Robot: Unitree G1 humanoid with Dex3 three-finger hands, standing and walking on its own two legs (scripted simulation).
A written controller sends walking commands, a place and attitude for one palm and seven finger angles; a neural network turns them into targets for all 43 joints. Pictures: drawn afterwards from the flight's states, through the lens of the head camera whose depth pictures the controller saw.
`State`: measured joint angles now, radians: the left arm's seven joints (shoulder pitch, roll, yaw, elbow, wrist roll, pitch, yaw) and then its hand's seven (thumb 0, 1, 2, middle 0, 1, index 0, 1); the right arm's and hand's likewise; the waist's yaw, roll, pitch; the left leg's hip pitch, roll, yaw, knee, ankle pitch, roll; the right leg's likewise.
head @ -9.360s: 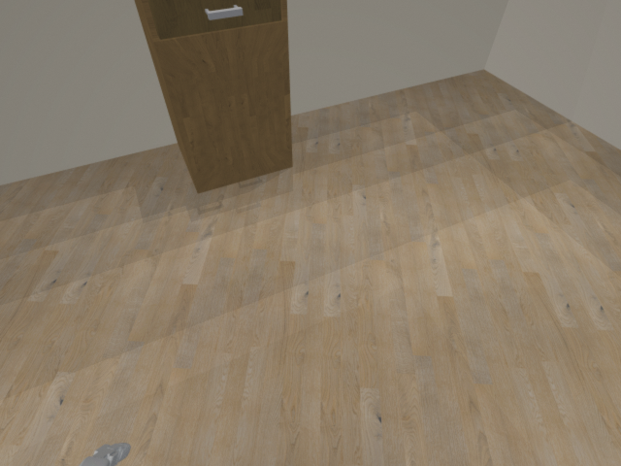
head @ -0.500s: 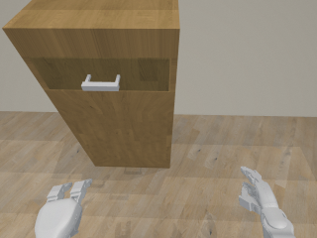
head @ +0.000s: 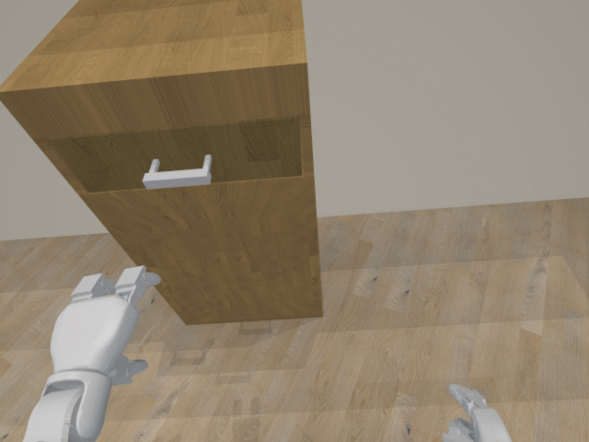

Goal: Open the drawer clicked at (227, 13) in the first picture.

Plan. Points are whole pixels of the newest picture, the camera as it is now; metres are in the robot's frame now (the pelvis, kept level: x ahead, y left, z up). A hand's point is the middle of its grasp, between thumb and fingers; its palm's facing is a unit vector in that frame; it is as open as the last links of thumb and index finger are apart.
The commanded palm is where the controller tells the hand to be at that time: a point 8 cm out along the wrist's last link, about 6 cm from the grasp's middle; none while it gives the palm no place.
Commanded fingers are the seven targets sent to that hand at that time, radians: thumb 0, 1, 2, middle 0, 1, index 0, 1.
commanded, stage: raise the hand with hooked fingers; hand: left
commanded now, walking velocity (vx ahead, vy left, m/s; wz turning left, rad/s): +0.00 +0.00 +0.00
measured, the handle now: (179, 170) +0.55 +0.28 +0.03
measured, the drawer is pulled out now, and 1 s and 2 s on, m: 0.00 0.00 0.00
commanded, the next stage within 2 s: move the hooked fingers above the handle in 0.98 s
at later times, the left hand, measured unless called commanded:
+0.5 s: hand (80, 256) +0.29 +0.29 +0.13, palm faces +0.10 -0.05 -0.99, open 13.7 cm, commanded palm +0.26 +0.29 +0.19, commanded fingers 0.00 -0.50 0.30 -0.30 -1.20 -0.30 -1.20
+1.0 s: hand (84, 240) +0.31 +0.28 +0.15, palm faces +0.12 -0.06 -0.99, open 13.8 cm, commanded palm +0.27 +0.28 +0.20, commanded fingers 0.00 -0.50 0.30 -0.30 -1.20 -0.30 -1.20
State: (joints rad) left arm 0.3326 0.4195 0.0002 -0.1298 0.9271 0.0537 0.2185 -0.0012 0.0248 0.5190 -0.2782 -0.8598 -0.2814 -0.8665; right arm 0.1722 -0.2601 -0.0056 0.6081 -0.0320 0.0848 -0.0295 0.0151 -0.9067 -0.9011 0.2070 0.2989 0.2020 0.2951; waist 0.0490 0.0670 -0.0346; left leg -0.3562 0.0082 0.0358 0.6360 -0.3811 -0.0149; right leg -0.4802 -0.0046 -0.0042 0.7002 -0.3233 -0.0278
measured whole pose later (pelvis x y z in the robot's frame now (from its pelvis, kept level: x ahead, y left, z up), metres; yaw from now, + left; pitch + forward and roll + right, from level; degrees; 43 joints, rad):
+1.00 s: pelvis +0.00 +0.03 +0.02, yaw +2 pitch +1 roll +0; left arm -0.13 0.50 -0.03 -0.02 0.90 0.03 0.03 0.00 -0.49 0.30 -0.32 -1.20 -0.32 -1.20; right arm 0.15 -0.27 -0.02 0.66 0.01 0.09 0.00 0.01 -0.91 -0.90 0.20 0.30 0.20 0.29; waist 0.10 0.09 0.01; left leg -0.15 -0.02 0.01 0.39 -0.26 0.02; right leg -0.24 -0.04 -0.03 0.41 -0.20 0.01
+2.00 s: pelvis +0.01 +0.03 +0.02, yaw +1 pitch +8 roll +0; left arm -0.59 0.48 -0.11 0.63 1.00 -0.02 0.11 0.00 -0.49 0.30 -0.32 -1.20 -0.32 -1.20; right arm 0.25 -0.27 -0.05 0.69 0.03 0.08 -0.03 0.01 -0.91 -0.90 0.20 0.30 0.20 0.29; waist 0.02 0.06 -0.05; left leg -0.32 -0.02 0.02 0.49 -0.31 0.03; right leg -0.40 -0.04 -0.02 0.50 -0.23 0.01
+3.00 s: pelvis +0.01 +0.03 +0.00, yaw +0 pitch +15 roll +0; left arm -0.85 0.54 -0.01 1.00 1.08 -0.09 0.22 0.00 -0.49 0.30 -0.32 -1.20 -0.32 -1.20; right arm 0.35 -0.27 -0.07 0.71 0.00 0.09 -0.03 0.01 -0.91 -0.90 0.21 0.30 0.20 0.29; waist -0.08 0.05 -0.10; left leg -0.52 0.00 0.03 0.61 -0.35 0.02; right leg -0.60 -0.01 -0.01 0.58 -0.25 0.01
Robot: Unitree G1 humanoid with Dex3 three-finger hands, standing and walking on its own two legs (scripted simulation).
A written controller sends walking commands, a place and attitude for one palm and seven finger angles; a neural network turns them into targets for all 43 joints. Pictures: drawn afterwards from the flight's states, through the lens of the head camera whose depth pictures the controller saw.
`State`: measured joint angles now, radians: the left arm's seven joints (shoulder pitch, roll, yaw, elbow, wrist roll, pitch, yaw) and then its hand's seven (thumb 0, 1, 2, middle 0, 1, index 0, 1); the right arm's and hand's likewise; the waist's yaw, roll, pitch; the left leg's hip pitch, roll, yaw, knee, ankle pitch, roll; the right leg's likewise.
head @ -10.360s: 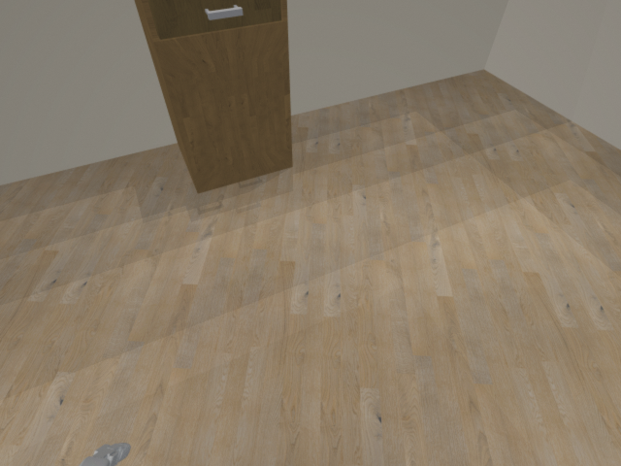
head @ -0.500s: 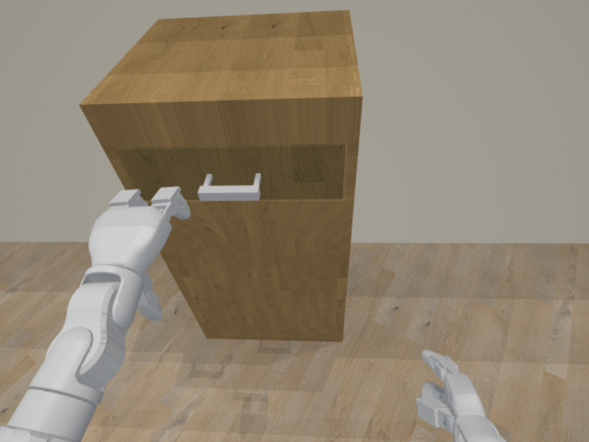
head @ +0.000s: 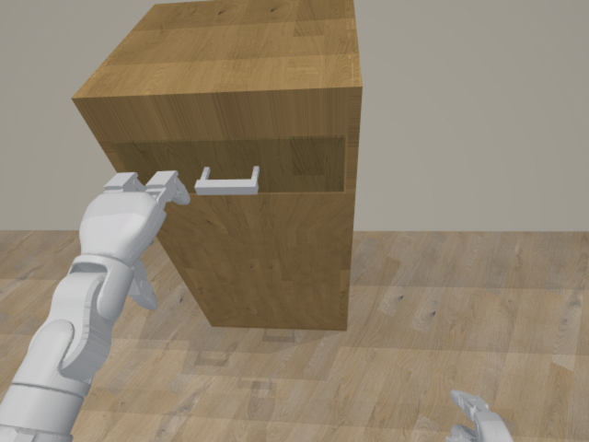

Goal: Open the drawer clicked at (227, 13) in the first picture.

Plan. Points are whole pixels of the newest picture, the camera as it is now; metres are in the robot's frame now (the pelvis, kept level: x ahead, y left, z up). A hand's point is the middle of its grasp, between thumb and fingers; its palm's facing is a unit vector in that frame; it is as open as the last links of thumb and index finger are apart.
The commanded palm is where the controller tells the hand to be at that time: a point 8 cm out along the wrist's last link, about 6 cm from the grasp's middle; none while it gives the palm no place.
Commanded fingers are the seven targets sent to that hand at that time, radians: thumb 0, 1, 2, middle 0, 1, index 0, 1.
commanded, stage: move the hooked fingers above the handle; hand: left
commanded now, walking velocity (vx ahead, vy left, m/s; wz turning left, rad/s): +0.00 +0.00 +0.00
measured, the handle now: (228, 179) +0.56 +0.23 +0.01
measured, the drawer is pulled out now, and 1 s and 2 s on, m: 0.00 0.00 0.00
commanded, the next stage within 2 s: none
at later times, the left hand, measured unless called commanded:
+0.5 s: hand (174, 223) +0.36 +0.23 +0.10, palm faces +0.02 -0.02 -1.00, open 13.8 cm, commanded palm +0.34 +0.23 +0.16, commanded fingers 0.00 -0.50 0.30 -0.30 -1.20 -0.30 -1.20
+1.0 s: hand (194, 200) +0.43 +0.23 +0.08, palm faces +0.00 +0.00 -1.00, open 13.8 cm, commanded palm +0.41 +0.24 +0.14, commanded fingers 0.00 -0.50 0.30 -0.30 -1.20 -0.30 -1.20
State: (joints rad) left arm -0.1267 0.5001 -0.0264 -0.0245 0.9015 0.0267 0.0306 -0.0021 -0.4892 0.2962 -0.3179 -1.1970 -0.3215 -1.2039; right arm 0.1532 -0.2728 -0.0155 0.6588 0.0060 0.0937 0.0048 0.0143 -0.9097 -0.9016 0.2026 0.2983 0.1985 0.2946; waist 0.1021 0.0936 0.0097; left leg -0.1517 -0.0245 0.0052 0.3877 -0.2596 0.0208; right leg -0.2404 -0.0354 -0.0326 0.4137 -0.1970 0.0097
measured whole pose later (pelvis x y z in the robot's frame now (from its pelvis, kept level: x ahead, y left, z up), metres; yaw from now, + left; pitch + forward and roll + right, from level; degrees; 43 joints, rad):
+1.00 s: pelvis +0.01 +0.00 -0.01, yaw -1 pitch +8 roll +0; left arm -0.59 0.48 -0.11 0.63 1.00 -0.02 0.11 0.00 -0.49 0.30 -0.32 -1.20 -0.32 -1.20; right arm 0.25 -0.27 -0.05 0.69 0.03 0.08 -0.03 0.01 -0.91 -0.90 0.20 0.30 0.20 0.29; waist 0.02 0.06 -0.05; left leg -0.32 -0.02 0.02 0.49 -0.31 0.03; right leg -0.40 -0.04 -0.02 0.50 -0.23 0.01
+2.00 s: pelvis +0.00 +0.00 -0.02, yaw -2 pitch +15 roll +0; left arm -0.85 0.54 -0.01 1.00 1.08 -0.09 0.22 0.00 -0.49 0.30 -0.32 -1.20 -0.32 -1.20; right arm 0.35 -0.27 -0.07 0.71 0.00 0.09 -0.03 0.01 -0.91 -0.90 0.21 0.30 0.20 0.29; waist -0.08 0.05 -0.10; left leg -0.52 0.00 0.03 0.61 -0.35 0.02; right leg -0.60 -0.01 -0.01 0.58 -0.25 0.01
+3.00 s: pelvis +0.00 +0.00 -0.02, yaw -1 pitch +16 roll -1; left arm -0.91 0.53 -0.02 1.04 1.09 -0.09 0.24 0.00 -0.49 0.30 -0.32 -1.20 -0.32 -1.20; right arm 0.32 -0.29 -0.06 0.70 0.00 0.07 -0.03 0.01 -0.91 -0.90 0.21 0.30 0.20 0.29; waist -0.09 0.04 -0.09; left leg -0.55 0.00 0.02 0.64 -0.37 0.02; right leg -0.62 -0.01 -0.02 0.61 -0.26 0.01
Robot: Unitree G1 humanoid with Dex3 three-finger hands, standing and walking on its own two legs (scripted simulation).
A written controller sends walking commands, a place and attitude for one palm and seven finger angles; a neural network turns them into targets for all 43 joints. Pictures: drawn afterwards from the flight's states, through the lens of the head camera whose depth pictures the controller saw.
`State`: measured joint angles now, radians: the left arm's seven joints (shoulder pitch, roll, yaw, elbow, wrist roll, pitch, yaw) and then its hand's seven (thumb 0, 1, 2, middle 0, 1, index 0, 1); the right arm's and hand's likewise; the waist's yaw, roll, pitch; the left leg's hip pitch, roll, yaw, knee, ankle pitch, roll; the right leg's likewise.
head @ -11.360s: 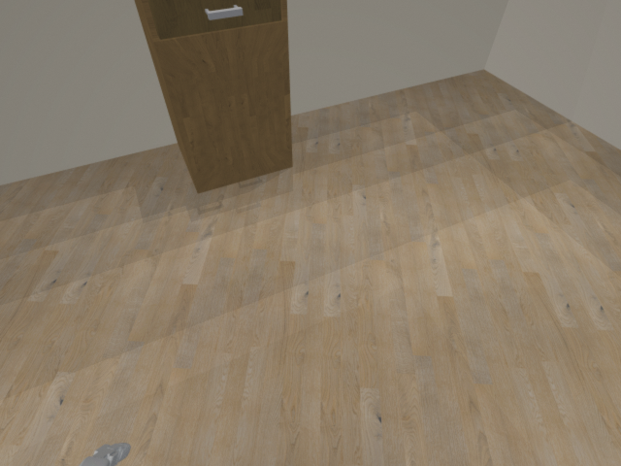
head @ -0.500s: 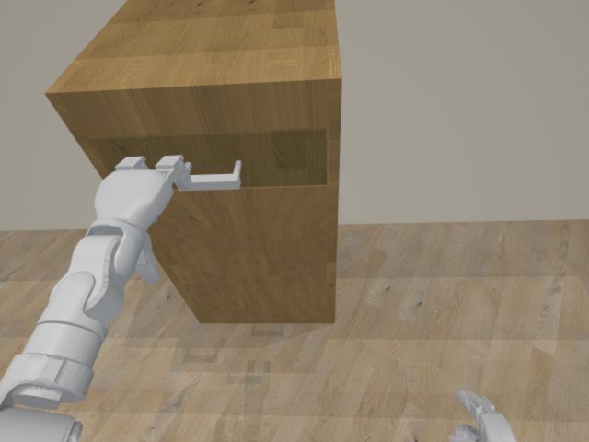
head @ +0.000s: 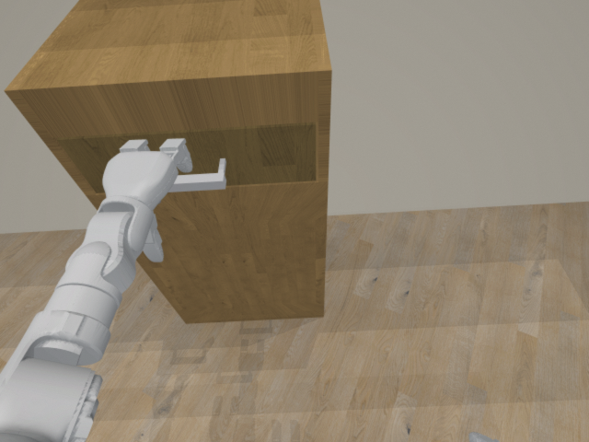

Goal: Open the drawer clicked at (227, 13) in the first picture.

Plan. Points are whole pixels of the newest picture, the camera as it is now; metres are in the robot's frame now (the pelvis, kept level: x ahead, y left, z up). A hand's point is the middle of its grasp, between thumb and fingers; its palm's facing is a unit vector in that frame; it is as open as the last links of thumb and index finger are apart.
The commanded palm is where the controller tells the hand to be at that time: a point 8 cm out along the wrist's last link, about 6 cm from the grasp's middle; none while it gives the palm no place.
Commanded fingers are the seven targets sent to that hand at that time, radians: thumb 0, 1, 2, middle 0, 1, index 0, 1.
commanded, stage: move the hooked fingers above the handle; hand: left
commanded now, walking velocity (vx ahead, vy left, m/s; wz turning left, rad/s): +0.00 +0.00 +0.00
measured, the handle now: (193, 174) +0.55 +0.23 +0.01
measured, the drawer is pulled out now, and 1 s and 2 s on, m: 0.00 0.00 0.00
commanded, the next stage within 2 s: none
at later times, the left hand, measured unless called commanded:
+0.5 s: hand (181, 179) +0.47 +0.22 +0.07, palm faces -0.04 +0.01 -1.00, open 13.8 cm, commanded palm +0.46 +0.23 +0.13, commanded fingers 0.00 -0.50 0.30 -0.30 -1.20 -0.30 -1.20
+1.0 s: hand (179, 174) +0.49 +0.22 +0.07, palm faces +0.00 +0.00 -1.00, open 13.8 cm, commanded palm +0.47 +0.23 +0.13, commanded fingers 0.00 -0.50 0.30 -0.30 -1.20 -0.30 -1.20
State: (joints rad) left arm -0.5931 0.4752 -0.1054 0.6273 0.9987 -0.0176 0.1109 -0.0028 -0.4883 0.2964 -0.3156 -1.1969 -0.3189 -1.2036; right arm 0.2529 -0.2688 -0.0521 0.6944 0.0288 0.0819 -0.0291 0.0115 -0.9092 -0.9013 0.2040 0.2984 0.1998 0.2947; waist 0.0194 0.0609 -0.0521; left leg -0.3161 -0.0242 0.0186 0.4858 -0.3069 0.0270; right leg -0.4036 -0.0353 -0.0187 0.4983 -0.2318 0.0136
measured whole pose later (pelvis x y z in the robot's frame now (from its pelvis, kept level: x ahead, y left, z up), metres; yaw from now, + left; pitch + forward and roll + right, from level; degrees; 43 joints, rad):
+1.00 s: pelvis +0.00 -0.01 -0.01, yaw -1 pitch +15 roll +0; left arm -0.85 0.54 -0.01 1.00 1.08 -0.09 0.22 0.00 -0.49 0.30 -0.32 -1.20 -0.32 -1.20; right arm 0.35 -0.27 -0.07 0.71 0.00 0.09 -0.03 0.01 -0.91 -0.90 0.21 0.30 0.20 0.29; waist -0.08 0.05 -0.10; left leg -0.52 0.00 0.03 0.61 -0.35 0.02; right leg -0.60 -0.01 -0.01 0.58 -0.25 0.01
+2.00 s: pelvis +0.00 +0.00 -0.01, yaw -1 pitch +16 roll -1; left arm -0.91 0.53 -0.02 1.04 1.09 -0.09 0.24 0.00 -0.49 0.30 -0.32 -1.20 -0.32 -1.20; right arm 0.32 -0.29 -0.06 0.70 0.00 0.07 -0.03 0.01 -0.91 -0.90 0.21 0.30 0.20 0.29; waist -0.09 0.04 -0.09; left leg -0.55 0.00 0.02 0.64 -0.37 0.02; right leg -0.62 -0.01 -0.02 0.61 -0.26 0.01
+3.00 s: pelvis -0.01 +0.00 -0.02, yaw -2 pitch +18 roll -1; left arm -0.92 0.57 -0.01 1.12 1.10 -0.08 0.19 0.00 -0.49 0.30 -0.32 -1.20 -0.32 -1.22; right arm 0.36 -0.28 -0.04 0.68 0.00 0.06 -0.04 0.01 -0.91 -0.90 0.21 0.30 0.20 0.30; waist -0.11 0.05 -0.09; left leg -0.62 0.01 0.04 0.68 -0.37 0.03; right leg -0.69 -0.01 0.00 0.64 -0.25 0.01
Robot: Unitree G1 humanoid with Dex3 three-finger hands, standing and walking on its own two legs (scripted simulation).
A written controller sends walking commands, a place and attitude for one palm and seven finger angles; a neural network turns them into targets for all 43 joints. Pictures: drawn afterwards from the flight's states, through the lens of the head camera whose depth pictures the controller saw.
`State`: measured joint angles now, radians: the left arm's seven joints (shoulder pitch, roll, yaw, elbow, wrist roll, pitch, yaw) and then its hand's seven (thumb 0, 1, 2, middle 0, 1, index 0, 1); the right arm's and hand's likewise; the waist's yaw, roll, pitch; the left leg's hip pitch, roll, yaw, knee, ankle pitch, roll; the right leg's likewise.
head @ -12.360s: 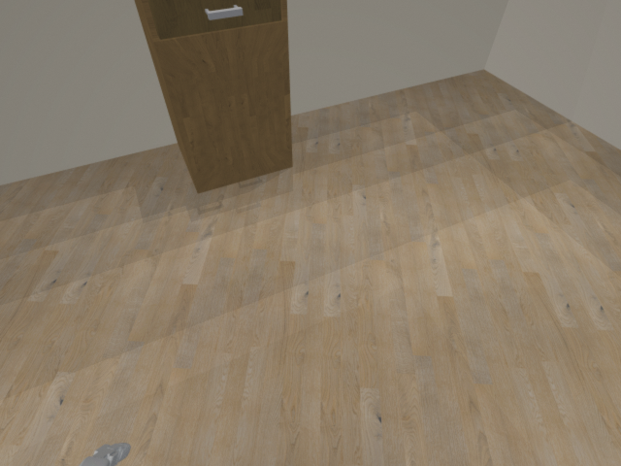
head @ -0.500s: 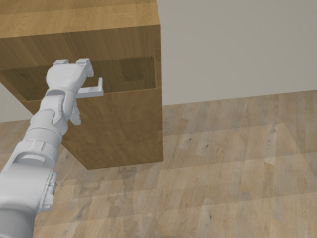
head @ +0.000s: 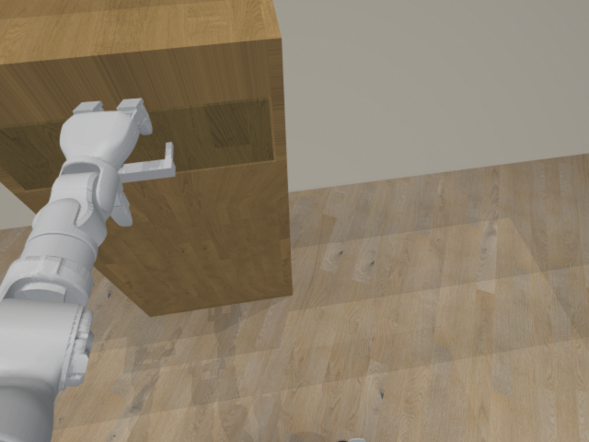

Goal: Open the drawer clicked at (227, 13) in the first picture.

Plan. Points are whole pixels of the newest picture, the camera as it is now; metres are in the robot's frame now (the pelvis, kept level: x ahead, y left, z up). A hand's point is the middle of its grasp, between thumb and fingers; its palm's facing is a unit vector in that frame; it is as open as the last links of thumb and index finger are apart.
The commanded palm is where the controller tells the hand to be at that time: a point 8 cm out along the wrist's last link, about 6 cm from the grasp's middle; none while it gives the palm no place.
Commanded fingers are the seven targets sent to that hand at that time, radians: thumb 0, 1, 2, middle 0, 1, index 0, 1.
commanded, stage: move the hooked fingers above the handle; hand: left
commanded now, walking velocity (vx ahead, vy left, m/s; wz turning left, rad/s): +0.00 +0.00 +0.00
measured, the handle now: (137, 162) +0.54 +0.25 +0.02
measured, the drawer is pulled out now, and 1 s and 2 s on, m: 0.00 0.00 0.00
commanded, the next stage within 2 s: lower the fingers behind the handle in 1.52 s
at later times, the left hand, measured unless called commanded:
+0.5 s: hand (130, 154) +0.50 +0.23 +0.08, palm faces +0.03 -0.02 -1.00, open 13.8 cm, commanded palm +0.47 +0.25 +0.14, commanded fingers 0.00 -0.50 0.30 -0.30 -1.20 -0.30 -1.20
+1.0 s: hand (128, 159) +0.50 +0.23 +0.08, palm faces +0.02 -0.01 -1.00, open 13.8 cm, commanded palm +0.47 +0.25 +0.14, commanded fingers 0.00 -0.50 0.30 -0.30 -1.20 -0.30 -1.20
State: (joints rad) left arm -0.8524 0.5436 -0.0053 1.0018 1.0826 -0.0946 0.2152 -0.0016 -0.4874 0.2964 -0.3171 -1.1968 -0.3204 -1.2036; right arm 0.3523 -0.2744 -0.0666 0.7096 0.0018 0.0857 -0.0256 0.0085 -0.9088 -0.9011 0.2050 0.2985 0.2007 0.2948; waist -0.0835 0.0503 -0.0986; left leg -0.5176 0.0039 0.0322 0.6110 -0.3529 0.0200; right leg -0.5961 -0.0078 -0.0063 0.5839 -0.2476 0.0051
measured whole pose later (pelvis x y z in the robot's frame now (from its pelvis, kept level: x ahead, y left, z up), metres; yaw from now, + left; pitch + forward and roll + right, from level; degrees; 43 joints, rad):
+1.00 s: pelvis +0.00 +0.00 +0.00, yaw +1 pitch +16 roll -1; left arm -0.91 0.53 -0.02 1.04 1.09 -0.09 0.24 0.00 -0.49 0.30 -0.32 -1.20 -0.32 -1.20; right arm 0.32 -0.29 -0.06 0.70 0.00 0.07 -0.03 0.01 -0.91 -0.90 0.21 0.30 0.20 0.29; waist -0.09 0.04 -0.09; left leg -0.55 0.00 0.02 0.64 -0.37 0.02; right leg -0.62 -0.01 -0.02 0.61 -0.26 0.01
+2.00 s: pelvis -0.01 +0.00 -0.01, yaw -1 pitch +18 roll -1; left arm -0.92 0.57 -0.01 1.12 1.10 -0.08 0.19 0.00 -0.49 0.30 -0.32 -1.20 -0.32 -1.22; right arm 0.36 -0.28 -0.04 0.68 0.00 0.06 -0.04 0.01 -0.91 -0.90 0.21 0.30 0.20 0.30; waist -0.11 0.05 -0.09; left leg -0.62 0.01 0.04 0.68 -0.37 0.03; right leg -0.69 -0.01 0.00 0.64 -0.25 0.01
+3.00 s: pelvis -0.01 +0.01 -0.03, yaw +0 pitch +22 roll -2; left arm -0.91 0.52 0.01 1.17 1.10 0.00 0.33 0.00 -0.49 0.30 -0.32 -1.19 -0.32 -1.20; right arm 0.35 -0.27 -0.04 0.74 -0.03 0.07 0.00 0.01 -0.91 -0.90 0.21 0.30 0.20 0.29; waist -0.14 0.06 -0.13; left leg -0.77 0.01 0.02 0.83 -0.44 0.03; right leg -0.83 0.00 -0.01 0.75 -0.30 0.02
